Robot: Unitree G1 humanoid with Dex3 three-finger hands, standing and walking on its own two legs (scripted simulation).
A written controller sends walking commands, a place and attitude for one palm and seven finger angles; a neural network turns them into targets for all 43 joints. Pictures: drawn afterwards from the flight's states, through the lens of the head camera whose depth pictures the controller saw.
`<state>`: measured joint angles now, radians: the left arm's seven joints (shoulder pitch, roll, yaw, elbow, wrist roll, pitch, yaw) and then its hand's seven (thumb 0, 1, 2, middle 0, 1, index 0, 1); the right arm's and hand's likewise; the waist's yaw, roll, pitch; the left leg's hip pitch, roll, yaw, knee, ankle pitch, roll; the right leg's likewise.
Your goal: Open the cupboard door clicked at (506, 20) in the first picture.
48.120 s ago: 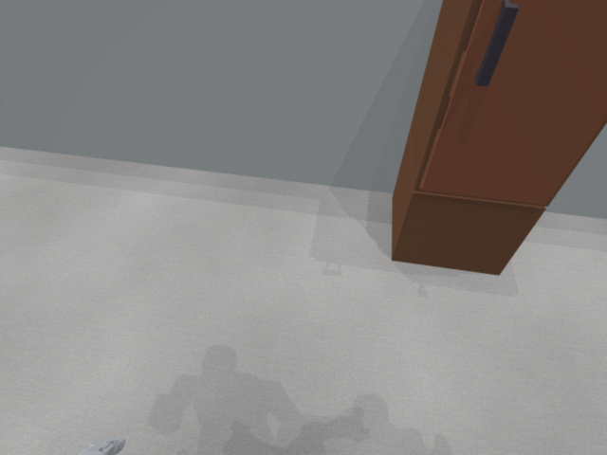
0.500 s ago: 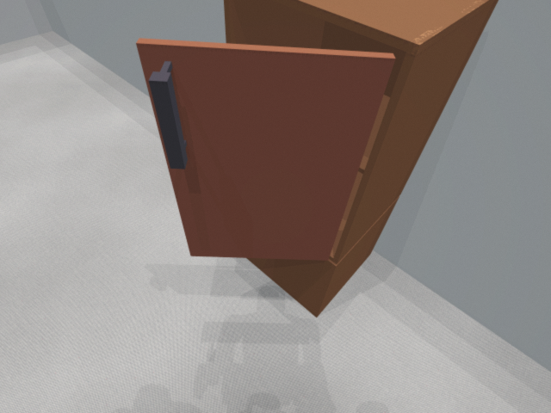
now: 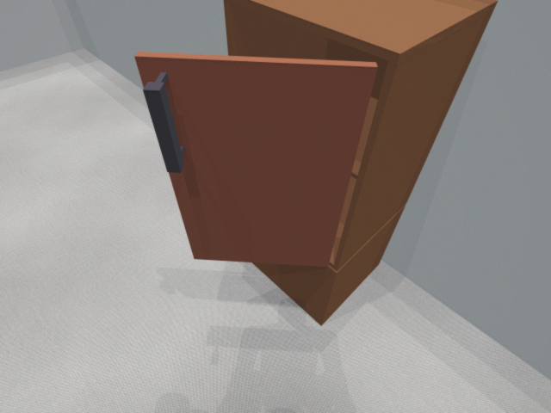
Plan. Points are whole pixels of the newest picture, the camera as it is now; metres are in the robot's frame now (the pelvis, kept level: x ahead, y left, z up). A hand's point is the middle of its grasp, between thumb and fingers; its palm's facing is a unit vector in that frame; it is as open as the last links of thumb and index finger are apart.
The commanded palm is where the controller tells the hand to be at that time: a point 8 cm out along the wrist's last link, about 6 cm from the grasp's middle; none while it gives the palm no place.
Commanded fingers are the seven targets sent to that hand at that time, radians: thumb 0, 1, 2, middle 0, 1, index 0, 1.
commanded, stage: come to a stop and stand still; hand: left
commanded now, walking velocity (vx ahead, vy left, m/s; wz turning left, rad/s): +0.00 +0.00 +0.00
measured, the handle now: (169, 124) +0.55 +0.23 +0.13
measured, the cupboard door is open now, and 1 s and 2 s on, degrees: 42 42 42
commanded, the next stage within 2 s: look again from close up in 0.28 s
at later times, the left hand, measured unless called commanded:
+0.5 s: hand out of the picture -0.01 +0.15 -0.18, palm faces +0.04 -0.98 -0.19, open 7.4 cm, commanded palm none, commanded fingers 0.00 0.90 0.90 -0.20 -0.30 -0.20 -0.30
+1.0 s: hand out of the picture -0.01 +0.19 -0.18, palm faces +0.05 -0.98 -0.19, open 7.4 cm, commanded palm none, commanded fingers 0.00 0.90 0.90 -0.20 -0.30 -0.20 -0.30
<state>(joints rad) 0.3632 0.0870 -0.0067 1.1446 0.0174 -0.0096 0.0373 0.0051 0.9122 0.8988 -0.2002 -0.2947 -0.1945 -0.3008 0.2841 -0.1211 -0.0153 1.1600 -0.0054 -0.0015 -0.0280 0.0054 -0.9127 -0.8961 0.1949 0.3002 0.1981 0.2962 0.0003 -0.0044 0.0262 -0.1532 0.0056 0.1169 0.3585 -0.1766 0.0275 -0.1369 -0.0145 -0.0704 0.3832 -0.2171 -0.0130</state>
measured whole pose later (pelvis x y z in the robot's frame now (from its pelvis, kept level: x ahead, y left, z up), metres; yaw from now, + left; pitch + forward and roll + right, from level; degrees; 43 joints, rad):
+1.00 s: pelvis -0.02 +0.02 -0.01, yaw +1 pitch -3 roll -1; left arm 0.32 0.16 -0.01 1.03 0.02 0.00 0.04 0.00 0.91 0.90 -0.20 -0.29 -0.19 -0.30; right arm 0.24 -0.17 -0.01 1.04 -0.01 0.00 -0.02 0.00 -0.92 -0.90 0.20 0.30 0.20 0.30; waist 0.00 -0.01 0.01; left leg -0.22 -0.01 0.11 0.48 -0.22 0.06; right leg -0.18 -0.04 -0.08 0.48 -0.24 0.01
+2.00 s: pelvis -0.01 +0.02 -0.04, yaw +7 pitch +5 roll -3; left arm 0.26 0.38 0.35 -0.01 -0.37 -0.18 -0.42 0.00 -0.04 0.50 -0.27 -0.90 -0.26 -0.91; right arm 0.32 -0.28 0.05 0.58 0.06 -0.27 -0.07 0.02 -0.90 -0.90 0.20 0.30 0.20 0.30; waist 0.01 0.04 -0.07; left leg -0.54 -0.03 -0.02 0.84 -0.37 0.06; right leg -0.44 0.04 -0.05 0.77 -0.41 -0.02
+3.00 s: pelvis +0.01 +0.00 -0.01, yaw +7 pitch +0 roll -1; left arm -0.15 0.50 0.47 0.27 -0.35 0.04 -0.54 -0.01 -0.50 0.30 -0.30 -1.20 -0.30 -1.20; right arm 0.27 -0.29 0.07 0.57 0.09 -0.20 -0.10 0.02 -0.90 -0.90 0.20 0.30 0.20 0.30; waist 0.02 0.04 -0.04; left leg -0.30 -0.03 -0.01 0.58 -0.27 0.03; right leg -0.22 0.05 -0.03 0.54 -0.32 -0.04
